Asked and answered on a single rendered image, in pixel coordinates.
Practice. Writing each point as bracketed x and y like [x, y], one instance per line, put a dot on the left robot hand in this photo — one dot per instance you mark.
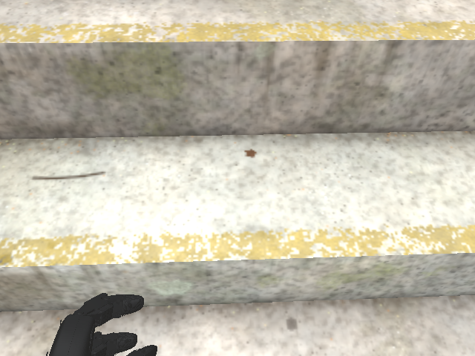
[76, 336]

